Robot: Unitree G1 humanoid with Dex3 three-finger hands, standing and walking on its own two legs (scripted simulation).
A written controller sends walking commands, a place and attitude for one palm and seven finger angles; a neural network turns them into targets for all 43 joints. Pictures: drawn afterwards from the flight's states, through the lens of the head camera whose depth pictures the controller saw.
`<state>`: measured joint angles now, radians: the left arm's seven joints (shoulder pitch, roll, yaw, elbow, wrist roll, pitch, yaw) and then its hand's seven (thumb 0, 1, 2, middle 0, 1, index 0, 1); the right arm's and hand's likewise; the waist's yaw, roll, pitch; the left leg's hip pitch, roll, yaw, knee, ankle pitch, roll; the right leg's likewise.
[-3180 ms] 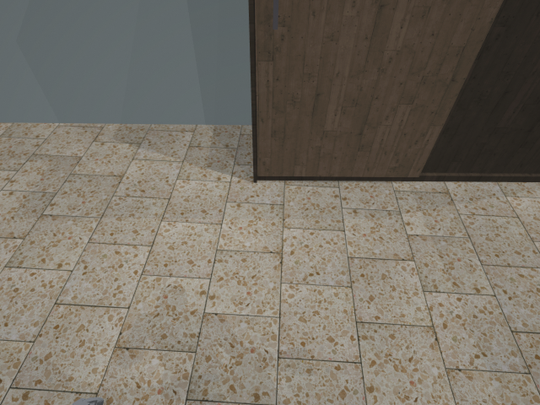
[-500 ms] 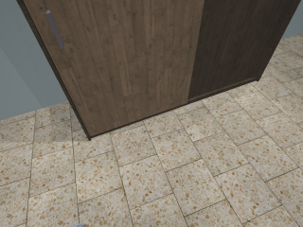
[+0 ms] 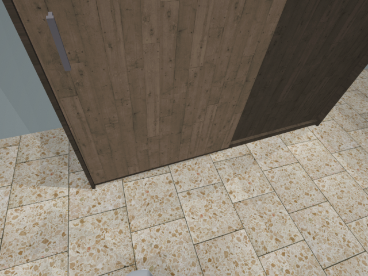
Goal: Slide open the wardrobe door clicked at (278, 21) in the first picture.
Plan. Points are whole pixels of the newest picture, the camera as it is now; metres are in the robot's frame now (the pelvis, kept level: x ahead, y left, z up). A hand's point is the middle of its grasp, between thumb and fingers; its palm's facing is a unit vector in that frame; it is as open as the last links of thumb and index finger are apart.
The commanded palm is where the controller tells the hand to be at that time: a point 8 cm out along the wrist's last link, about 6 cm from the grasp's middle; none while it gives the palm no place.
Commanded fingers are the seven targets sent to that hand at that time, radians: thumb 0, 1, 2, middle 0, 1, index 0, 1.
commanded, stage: turn to face it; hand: left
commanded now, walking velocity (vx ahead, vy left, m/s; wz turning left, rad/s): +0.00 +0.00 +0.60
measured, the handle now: (59, 42) +0.66 +0.42 +0.13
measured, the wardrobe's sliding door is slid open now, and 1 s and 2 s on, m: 0.00 0.00 0.00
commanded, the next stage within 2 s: take the last steps up to it in 0.64 s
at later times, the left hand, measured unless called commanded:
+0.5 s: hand (106, 272) +0.15 +0.18 -0.13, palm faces +0.26 -0.93 -0.27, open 7.4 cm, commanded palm none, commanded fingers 0.00 0.90 0.90 -0.20 -0.30 -0.20 -0.30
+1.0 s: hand out of the picture -0.07 +0.17 -0.17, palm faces +0.48 -0.85 -0.21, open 7.4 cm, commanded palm none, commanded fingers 0.00 0.90 0.90 -0.20 -0.30 -0.20 -0.30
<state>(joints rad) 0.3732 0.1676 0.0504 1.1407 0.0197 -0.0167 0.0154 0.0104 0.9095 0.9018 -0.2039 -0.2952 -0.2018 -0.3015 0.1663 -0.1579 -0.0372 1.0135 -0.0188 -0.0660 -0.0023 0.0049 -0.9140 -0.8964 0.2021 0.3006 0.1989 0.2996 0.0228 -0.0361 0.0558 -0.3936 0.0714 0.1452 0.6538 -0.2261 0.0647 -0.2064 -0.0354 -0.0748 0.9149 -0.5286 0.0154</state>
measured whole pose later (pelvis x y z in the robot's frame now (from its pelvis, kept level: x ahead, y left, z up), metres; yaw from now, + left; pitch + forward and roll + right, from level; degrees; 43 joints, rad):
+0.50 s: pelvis +0.06 -0.03 +0.01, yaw +15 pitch +0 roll +0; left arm 0.12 0.17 0.06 0.89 0.02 0.01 0.03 0.01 0.91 0.90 -0.20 -0.30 -0.20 -0.30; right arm 0.26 -0.20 -0.09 0.99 -0.01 0.04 0.00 0.01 -0.91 -0.90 0.21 0.30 0.20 0.30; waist -0.05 0.05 0.04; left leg -0.39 -0.06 -0.05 0.71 -0.38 0.00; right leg -0.27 -0.02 -0.07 0.56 -0.28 0.00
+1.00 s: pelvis +0.06 +0.00 +0.02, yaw +25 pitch -1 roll -1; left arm 0.36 0.25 0.06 1.08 0.03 0.04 0.00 0.01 0.91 0.90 -0.20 -0.29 -0.20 -0.30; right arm 0.17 -0.17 -0.02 0.97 -0.02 -0.02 0.00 0.00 -0.91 -0.90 0.20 0.30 0.20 0.30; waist 0.05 -0.05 0.03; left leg -0.15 0.02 0.06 0.49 -0.32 0.02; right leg -0.39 -0.09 -0.10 0.96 -0.43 0.03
